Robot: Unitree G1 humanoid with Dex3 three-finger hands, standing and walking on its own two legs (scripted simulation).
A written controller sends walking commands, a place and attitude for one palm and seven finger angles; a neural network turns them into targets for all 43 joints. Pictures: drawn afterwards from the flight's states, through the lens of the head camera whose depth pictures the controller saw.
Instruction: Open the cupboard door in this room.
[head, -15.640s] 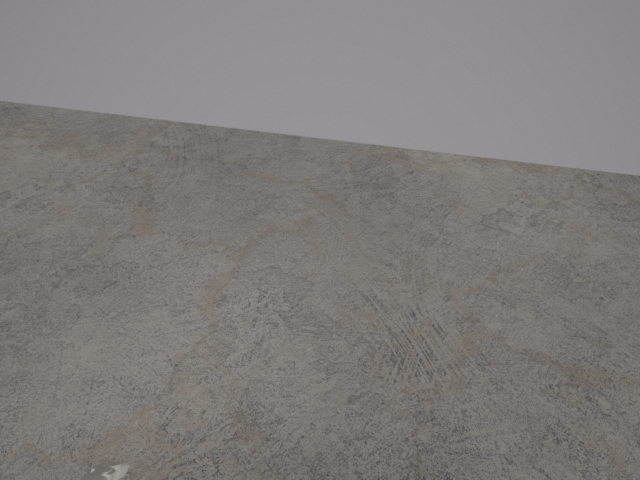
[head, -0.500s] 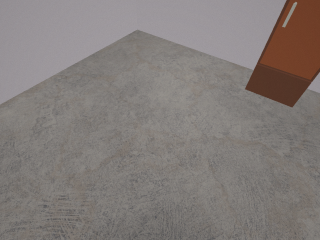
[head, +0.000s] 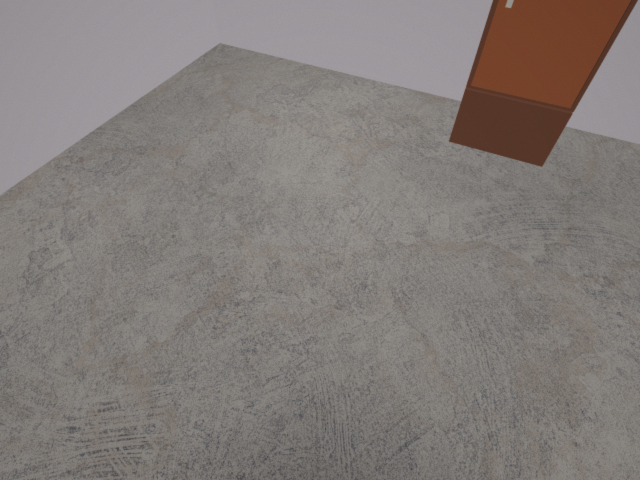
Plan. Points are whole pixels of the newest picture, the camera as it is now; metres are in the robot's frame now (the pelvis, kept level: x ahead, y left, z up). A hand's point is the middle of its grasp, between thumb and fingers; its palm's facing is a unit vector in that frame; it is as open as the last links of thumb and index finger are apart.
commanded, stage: turn or walk to find it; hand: left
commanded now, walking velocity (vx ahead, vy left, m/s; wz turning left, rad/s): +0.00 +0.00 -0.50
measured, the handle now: out of the picture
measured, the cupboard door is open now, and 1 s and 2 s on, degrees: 0 0 0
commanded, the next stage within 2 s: stand and wait in 0.28 s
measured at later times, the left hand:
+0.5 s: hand out of the picture +0.07 +0.16 -0.16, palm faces -0.01 -0.98 -0.19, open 7.3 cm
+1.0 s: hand (226, 473) +0.15 +0.15 -0.16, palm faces -0.12 -0.96 -0.24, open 7.3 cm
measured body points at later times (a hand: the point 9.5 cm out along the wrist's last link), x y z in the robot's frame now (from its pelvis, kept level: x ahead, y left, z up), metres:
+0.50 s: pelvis +0.03 -0.01 +0.01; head +0.04 -0.02 +0.46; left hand +0.07 +0.22 -0.15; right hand +0.08 -0.27 -0.14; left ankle +0.03 +0.13 -0.73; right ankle +0.01 -0.11 -0.73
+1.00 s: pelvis +0.09 -0.04 +0.00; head +0.10 -0.07 +0.44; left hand +0.16 +0.20 -0.14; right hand -0.01 -0.26 -0.17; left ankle +0.04 +0.11 -0.70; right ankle +0.09 -0.13 -0.73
